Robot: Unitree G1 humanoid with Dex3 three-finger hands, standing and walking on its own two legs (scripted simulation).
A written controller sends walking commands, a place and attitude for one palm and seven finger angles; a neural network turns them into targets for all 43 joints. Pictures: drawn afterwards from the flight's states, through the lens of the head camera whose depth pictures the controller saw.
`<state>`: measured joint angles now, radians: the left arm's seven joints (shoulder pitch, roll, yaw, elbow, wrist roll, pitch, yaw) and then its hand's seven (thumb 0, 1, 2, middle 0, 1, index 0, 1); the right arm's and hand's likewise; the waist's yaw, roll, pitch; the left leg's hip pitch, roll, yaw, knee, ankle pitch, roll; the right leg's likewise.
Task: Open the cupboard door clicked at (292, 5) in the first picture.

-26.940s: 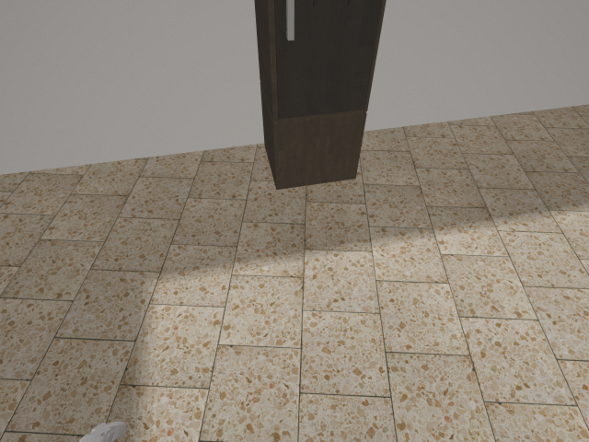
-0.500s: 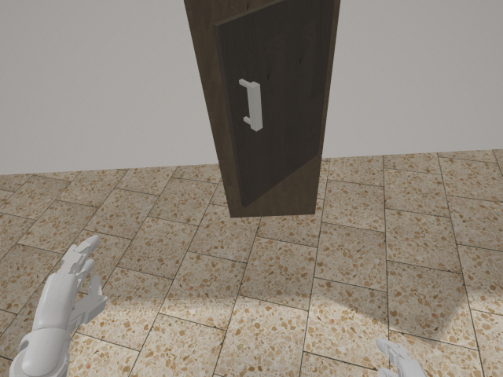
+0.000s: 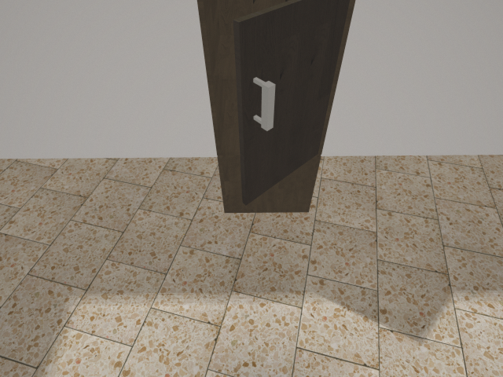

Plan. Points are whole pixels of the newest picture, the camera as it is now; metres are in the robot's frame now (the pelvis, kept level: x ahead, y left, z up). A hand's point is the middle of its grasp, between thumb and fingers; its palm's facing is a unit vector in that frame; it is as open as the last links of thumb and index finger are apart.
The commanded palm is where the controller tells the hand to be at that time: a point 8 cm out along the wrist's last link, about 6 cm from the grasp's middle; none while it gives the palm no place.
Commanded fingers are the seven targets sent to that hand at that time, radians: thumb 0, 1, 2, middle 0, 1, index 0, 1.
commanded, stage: let the arm hang, fingers relaxed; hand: left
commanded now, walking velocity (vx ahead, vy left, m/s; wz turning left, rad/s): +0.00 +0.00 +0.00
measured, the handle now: (262, 103) +0.71 +0.02 +0.05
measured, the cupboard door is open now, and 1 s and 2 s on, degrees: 42 42 42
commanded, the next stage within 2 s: look to check the result in 0.48 s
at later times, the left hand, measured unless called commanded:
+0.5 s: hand out of the picture +0.00 +0.18 -0.18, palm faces +0.00 -0.98 -0.18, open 7.3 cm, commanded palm none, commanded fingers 0.00 0.90 0.90 -0.20 -0.30 -0.20 -0.30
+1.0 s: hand out of the picture +0.02 +0.18 -0.17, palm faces +0.00 -0.98 -0.19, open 7.4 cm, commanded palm none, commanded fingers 0.00 0.90 0.90 -0.20 -0.30 -0.20 -0.30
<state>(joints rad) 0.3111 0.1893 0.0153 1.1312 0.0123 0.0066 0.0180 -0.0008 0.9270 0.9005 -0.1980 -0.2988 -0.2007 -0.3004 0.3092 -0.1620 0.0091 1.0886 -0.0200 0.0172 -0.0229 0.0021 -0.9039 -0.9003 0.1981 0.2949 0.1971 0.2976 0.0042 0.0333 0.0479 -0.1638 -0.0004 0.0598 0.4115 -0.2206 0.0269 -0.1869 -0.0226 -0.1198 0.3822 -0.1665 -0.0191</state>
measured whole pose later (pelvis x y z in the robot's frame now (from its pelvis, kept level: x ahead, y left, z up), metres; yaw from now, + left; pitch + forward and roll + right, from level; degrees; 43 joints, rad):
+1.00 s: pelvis +0.02 +0.01 +0.00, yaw -2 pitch -1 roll +0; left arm 0.27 0.13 0.01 1.16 0.02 -0.01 0.03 0.00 0.91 0.90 -0.20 -0.30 -0.20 -0.30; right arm 0.28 -0.14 0.01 1.16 -0.02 -0.01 -0.03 0.00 -0.90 -0.90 0.20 0.29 0.20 0.30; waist 0.00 0.02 0.05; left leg -0.12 -0.01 0.09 0.37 -0.24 0.04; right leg -0.18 -0.03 -0.08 0.40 -0.20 0.00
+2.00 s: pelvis +0.02 -0.03 +0.00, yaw -24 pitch +1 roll +2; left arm 0.25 0.18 0.07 0.95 0.03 0.02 0.01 0.00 0.91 0.90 -0.20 -0.30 -0.20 -0.30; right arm 0.02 -0.23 -0.07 0.90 -0.01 0.06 -0.03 0.00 -0.91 -0.90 0.20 0.29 0.20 0.30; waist 0.05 0.00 0.12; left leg -0.47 0.04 -0.05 1.01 -0.39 -0.07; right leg -0.27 0.09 0.15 0.45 -0.19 -0.06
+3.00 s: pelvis +0.10 -0.03 -0.01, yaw -62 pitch +0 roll -2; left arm 0.27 0.22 0.08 0.96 0.03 0.04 -0.04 0.01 0.91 0.90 -0.20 -0.30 -0.20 -0.30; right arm 0.24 -0.21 -0.04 0.87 -0.04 -0.04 -0.01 0.00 -0.90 -0.90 0.20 0.30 0.20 0.30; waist 0.00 -0.03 0.04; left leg -0.28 0.06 0.11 0.58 -0.31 0.02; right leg -0.40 0.03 0.08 0.91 -0.46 -0.02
